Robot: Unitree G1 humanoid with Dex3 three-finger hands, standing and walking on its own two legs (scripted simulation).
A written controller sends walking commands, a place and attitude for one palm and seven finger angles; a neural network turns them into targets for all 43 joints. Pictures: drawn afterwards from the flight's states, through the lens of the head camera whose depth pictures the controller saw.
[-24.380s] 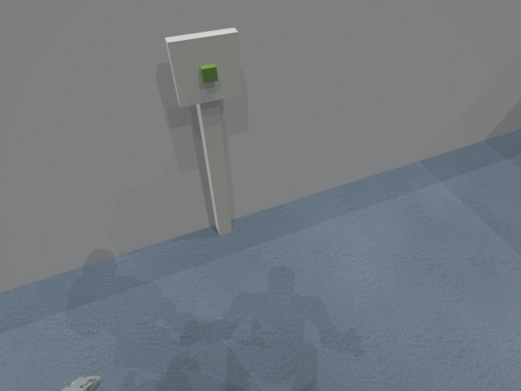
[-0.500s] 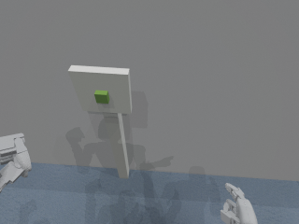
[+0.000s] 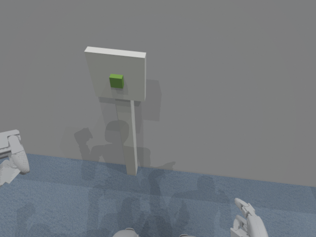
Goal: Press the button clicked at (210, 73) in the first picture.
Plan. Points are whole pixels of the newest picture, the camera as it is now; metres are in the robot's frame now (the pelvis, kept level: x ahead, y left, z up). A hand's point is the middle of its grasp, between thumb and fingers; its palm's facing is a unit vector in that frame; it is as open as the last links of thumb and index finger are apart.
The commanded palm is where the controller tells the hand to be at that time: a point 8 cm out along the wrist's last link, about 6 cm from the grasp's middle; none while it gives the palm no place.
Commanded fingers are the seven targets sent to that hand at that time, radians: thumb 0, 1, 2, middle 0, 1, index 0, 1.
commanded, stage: step back with the hand held close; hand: left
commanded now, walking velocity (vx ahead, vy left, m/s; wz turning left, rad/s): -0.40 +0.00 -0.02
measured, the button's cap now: (117, 80) +0.56 +0.16 +0.07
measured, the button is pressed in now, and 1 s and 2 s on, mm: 0 0 0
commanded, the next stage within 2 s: stop stepping back and stand still in 0.36 s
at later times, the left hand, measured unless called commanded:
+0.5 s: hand (2, 230) +0.11 +0.21 +0.20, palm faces +0.26 -0.88 -0.41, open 3.1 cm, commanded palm +0.05 +0.26 +0.20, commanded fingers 0.00 0.90 0.90 -1.30 -1.50 -1.30 -1.50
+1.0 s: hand out of the picture +0.03 +0.25 +0.19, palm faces +0.39 -0.86 -0.33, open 3.0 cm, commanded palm -0.03 +0.28 +0.20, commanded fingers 0.00 0.90 0.90 -1.30 -1.50 -1.30 -1.50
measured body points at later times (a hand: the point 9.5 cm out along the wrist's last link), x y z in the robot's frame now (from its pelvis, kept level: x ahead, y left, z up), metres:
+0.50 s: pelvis -0.11 +0.00 +0.01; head -0.09 +0.02 +0.46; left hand +0.09 +0.25 +0.22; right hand +0.06 -0.22 -0.06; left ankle +0.04 +0.08 -0.70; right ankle -0.20 -0.12 -0.72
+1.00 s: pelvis -0.19 +0.02 +0.01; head -0.22 +0.04 +0.45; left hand +0.00 +0.29 +0.20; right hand -0.08 -0.25 -0.07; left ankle -0.11 +0.12 -0.72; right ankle -0.21 -0.11 -0.71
